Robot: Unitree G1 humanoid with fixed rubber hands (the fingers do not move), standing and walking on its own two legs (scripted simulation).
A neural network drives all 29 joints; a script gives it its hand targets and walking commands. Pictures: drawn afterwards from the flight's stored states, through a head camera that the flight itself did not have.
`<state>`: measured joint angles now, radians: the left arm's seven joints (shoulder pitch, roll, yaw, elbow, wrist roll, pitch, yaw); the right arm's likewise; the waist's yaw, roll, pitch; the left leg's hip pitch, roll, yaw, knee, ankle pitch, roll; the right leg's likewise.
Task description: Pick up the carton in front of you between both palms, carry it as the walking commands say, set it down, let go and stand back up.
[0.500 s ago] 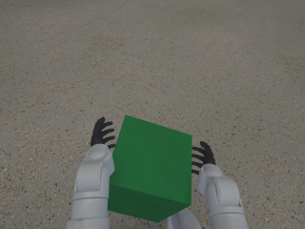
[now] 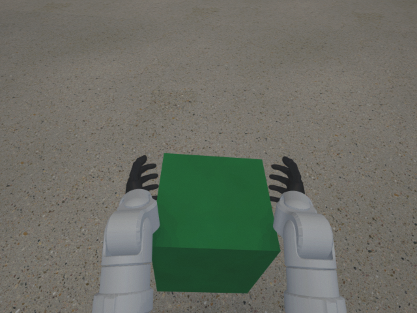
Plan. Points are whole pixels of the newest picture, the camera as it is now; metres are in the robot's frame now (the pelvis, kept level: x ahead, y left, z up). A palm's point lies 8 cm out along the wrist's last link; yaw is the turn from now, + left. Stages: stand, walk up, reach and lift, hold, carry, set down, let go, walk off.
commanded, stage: carry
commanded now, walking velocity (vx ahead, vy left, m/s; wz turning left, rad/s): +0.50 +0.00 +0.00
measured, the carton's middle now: (208, 227) +0.34 +0.01 -0.04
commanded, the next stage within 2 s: none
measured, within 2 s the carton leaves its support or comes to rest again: neither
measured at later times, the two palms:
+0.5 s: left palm (150, 119) +0.57 +0.15 +0.08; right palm (263, 115) +0.58 -0.13 +0.08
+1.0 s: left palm (152, 64) +0.87 +0.19 +0.07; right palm (238, 61) +0.87 -0.09 +0.09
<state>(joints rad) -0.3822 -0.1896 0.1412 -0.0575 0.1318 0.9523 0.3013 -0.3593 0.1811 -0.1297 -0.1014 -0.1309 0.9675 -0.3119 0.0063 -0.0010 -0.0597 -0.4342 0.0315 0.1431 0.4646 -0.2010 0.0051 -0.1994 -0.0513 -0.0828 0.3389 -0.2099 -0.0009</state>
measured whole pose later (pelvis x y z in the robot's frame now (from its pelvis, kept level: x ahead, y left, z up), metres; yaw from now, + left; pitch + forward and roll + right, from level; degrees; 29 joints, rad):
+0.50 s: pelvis +0.31 +0.01 -0.03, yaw +1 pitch +4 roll -2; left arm -0.16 -0.14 0.03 -0.39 0.10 1.24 0.24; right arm -0.17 0.14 -0.03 -0.40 -0.10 1.22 -0.21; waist -0.01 0.05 -0.11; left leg -0.02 0.10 0.17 0.53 -0.46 -0.02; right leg -0.44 -0.02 -0.26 0.49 -0.10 -0.07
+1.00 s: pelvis +0.61 +0.06 -0.02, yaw -2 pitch +3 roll +0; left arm -0.11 -0.13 0.03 -0.45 0.09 1.27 0.25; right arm -0.13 0.13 0.01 -0.42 -0.07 1.21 -0.22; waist -0.02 -0.03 -0.09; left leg -0.42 0.05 0.26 0.54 -0.17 0.09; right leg -0.24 -0.10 -0.09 1.02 -0.47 0.02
